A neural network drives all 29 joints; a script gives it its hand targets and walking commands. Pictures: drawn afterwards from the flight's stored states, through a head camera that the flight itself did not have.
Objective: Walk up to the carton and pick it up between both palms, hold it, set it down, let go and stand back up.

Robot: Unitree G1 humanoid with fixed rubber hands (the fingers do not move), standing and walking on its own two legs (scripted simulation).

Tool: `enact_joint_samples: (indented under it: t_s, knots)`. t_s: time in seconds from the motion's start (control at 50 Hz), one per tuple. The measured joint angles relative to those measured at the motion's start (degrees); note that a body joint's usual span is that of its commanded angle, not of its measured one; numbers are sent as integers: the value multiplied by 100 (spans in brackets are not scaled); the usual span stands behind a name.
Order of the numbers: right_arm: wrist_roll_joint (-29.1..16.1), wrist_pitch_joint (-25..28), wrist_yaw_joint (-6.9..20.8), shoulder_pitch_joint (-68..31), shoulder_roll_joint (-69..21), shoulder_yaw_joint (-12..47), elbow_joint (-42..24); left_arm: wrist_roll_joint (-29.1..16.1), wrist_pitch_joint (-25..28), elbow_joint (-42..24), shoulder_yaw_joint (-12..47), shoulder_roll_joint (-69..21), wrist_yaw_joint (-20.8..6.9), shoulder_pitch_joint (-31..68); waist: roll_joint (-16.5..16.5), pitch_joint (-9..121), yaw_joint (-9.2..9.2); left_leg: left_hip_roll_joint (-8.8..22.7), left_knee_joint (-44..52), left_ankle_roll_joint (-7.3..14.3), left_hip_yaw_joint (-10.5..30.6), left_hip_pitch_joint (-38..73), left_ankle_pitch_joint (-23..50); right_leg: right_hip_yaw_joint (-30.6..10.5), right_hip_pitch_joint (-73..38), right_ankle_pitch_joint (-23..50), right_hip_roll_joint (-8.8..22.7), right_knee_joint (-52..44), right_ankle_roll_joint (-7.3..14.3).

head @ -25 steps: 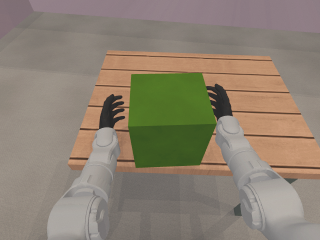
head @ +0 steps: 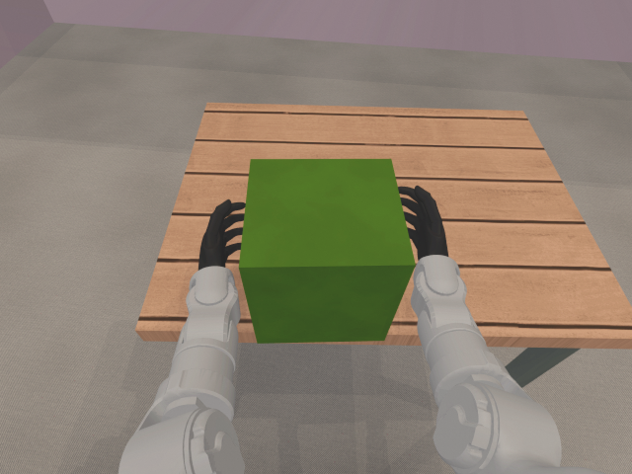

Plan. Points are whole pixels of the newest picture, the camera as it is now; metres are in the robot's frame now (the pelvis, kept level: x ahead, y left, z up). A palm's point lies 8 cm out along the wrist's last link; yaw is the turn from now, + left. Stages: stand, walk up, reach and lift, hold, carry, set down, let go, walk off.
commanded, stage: reach and lift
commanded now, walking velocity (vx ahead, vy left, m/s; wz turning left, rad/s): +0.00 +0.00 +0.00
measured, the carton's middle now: (321, 255) +0.42 +0.02 +0.01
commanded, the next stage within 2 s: none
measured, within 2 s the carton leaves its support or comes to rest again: leaves its support in 1.30 s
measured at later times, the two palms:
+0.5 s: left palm (216, 262) +0.38 +0.16 +0.04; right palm (429, 247) +0.41 -0.12 +0.06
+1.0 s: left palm (215, 262) +0.38 +0.16 +0.04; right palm (430, 249) +0.40 -0.12 +0.06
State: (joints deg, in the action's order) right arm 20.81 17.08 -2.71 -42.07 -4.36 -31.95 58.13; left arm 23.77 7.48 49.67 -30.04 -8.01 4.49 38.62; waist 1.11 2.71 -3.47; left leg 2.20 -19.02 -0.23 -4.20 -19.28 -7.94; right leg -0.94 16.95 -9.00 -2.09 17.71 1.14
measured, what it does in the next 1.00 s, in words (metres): stands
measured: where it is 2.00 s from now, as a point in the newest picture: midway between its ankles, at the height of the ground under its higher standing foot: outside the picture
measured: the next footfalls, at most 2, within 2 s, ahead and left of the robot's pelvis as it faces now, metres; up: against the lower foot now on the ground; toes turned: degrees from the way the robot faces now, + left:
none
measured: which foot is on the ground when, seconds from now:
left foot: down 0.00-1.00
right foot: down 0.00-1.00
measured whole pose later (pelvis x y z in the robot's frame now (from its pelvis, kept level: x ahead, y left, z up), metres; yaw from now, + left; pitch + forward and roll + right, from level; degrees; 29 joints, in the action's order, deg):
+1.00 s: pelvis +0.01 -0.01 +0.00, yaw +2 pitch +7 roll +0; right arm 21.0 19.3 -3.5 -39.2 -6.1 -32.1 57.0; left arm 24.6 6.9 46.8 -29.4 -8.3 3.4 35.9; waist 1.5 2.8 -1.7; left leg 2.3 -17.7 -0.7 -3.2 -17.5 -7.6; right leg 2.4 14.0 -9.2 -1.7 15.7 1.8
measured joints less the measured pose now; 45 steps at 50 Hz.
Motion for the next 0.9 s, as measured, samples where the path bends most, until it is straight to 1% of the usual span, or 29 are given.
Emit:
enact_joint_samples:
  t_s: [0.14,0.24,0.34,0.4,0.6,0.76,0.82,0.9]
  knots:
    - [82,-54,52,83,-65,-106,-73,-35,-178,-240,146,-37,8,-149,57,43,56,14,-74,-14,49,1,-61,84,-68,-37,-3,-19,16]
    - [116,-41,86,131,-105,-185,-101,21,-221,-330,167,-67,1,-215,78,73,74,17,-45,-21,66,23,-58,127,-115,-27,-2,-81,25]
    - [131,-41,73,153,-135,-162,-113,18,-263,-433,166,-78,-23,-287,66,50,136,13,-19,-26,96,80,-56,182,-200,-26,6,-133,28]
    - [131,-38,68,176,-153,-159,-135,26,-276,-466,168,-82,-35,-309,72,27,144,15,-6,-31,103,120,-56,205,-246,-33,8,-148,34]
    - [127,-4,7,256,-175,-72,-180,-5,-219,-409,163,-56,-62,-338,43,27,191,15,-7,-42,141,161,-67,290,-318,-60,17,-162,48]
    - [87,138,-41,290,-173,-40,-136,-11,-151,-341,153,-33,-81,-327,20,54,189,22,15,-50,142,135,-46,325,-296,-49,18,-177,56]
    - [66,183,-61,279,-163,-7,-108,-24,-108,-318,147,-18,-83,-321,9,52,214,12,25,-50,152,121,-28,346,-275,-57,30,-157,56]
    - [59,210,-71,292,-171,-24,-114,48,-39,-242,76,-21,-103,-281,24,60,185,14,73,-47,129,132,0,340,-266,-41,32,-172,60]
